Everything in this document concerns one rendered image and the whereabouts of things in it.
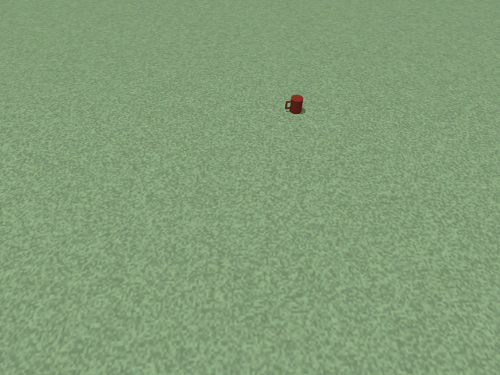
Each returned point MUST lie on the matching mug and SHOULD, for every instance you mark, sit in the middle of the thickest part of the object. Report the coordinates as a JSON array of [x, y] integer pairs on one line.
[[296, 104]]

